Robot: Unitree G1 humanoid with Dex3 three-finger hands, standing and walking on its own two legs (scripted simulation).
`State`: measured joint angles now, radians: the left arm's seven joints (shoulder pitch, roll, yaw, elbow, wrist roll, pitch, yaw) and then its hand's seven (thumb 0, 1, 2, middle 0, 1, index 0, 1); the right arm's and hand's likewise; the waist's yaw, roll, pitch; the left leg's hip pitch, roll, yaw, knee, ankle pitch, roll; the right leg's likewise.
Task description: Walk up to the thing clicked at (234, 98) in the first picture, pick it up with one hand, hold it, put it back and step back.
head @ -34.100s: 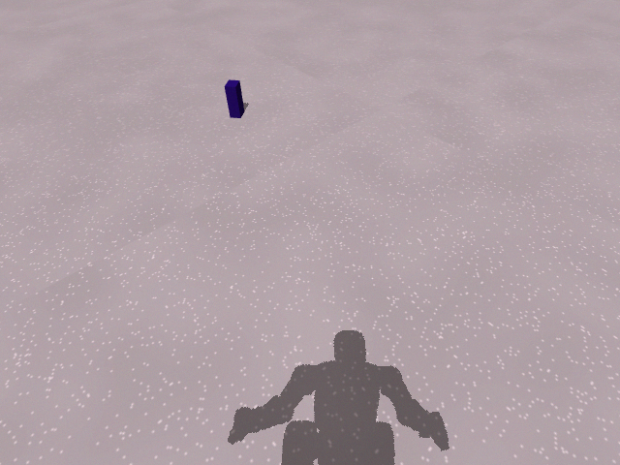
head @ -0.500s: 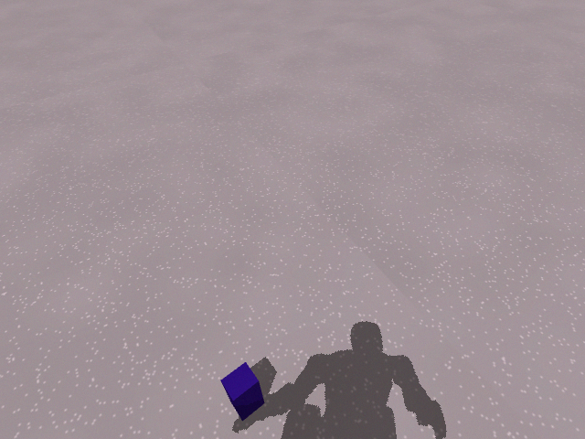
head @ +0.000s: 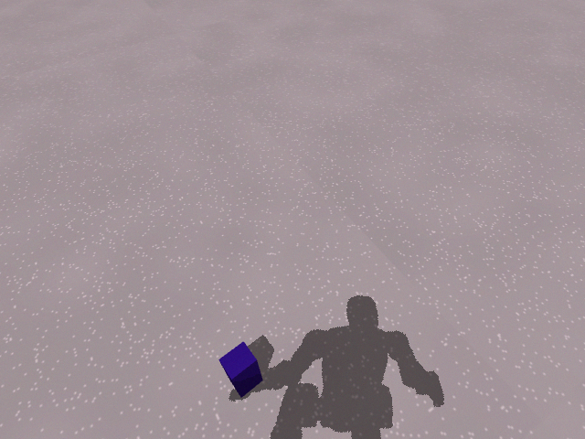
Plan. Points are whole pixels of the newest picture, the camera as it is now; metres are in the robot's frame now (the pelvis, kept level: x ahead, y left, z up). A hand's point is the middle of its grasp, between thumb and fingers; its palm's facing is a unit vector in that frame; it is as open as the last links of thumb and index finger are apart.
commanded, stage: step back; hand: left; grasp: from the side
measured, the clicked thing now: (242, 370) +0.42 +0.20 -0.67
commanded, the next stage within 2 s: none
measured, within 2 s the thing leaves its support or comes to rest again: neither
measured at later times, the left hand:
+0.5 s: hand out of the picture +0.04 +0.30 -0.17, palm faces -0.11 -0.92 -0.36, open 7.4 cm
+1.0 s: hand out of the picture -0.07 +0.30 -0.16, palm faces -0.03 -0.92 -0.38, open 7.4 cm
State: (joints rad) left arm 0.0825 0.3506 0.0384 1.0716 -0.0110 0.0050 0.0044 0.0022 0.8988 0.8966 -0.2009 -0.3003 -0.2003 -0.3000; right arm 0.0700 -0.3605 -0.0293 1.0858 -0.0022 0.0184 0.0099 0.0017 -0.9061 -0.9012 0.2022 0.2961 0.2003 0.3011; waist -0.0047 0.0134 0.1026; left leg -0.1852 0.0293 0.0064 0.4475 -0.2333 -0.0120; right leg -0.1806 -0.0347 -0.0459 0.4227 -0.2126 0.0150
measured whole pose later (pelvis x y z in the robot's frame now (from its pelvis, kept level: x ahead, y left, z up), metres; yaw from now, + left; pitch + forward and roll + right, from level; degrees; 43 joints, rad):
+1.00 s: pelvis -0.22 +0.04 -0.02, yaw -1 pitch -3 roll +1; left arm 0.10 0.39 0.07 0.77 0.02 0.07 0.01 0.00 0.90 0.90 -0.20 -0.30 -0.20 -0.30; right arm 0.18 -0.38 -0.05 0.89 -0.04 0.02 0.00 0.00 -0.91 -0.90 0.20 0.30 0.20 0.30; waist 0.00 -0.04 0.19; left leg -0.26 -0.04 -0.03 0.66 -0.35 0.02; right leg -0.45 0.03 0.10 0.86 -0.46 0.00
